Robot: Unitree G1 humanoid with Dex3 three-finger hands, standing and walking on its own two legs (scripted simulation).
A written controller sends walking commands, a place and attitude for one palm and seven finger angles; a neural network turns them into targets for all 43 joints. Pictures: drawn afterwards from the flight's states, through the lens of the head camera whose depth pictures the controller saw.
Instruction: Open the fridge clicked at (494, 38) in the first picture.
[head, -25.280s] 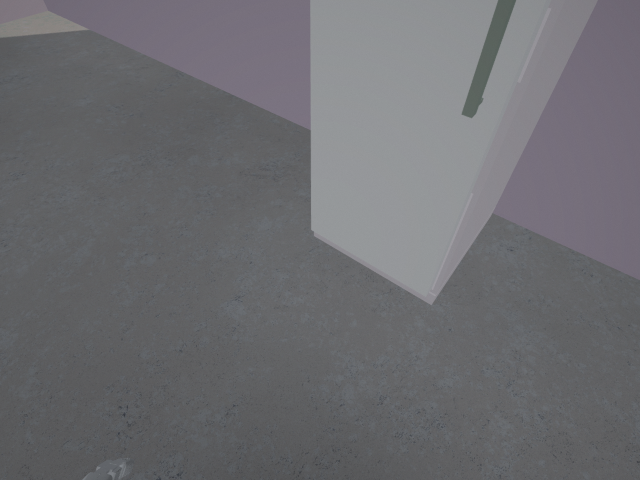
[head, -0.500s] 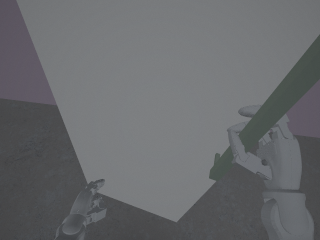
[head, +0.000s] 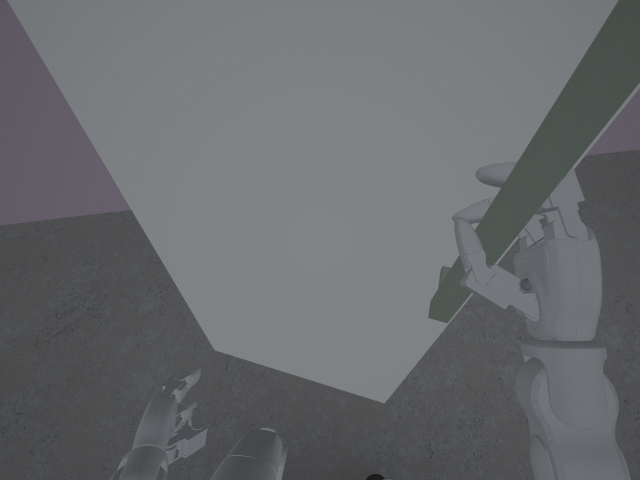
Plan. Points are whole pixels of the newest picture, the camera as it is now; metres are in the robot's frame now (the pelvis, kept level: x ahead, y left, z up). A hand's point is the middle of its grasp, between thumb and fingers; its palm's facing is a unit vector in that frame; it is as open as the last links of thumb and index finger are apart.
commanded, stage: walk backward, drawing the door open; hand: right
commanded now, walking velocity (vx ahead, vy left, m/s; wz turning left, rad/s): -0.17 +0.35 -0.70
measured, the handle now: (517, 179) +0.33 -0.11 +0.25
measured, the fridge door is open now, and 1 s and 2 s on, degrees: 27 61 67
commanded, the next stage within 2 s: stop walking and hold the door back in 1.14 s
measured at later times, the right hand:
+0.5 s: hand (399, 394) +0.17 -0.03 +0.19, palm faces +0.38 +0.91 -0.19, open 7.1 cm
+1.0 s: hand out of the picture +0.08 +0.07 +0.19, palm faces +0.74 +0.65 -0.18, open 6.8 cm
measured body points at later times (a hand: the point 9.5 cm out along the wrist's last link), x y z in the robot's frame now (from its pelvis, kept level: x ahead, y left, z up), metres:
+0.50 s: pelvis -0.08 +0.20 +0.00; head +0.01 +0.17 +0.44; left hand +0.16 +0.35 -0.11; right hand +0.15 -0.07 +0.20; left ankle +0.01 +0.32 -0.67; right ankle -0.09 +0.04 -0.74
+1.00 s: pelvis -0.05 +0.40 -0.01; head +0.00 +0.33 +0.43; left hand +0.25 +0.45 -0.10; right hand +0.04 +0.04 +0.20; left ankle +0.05 +0.46 -0.67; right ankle -0.11 +0.30 -0.74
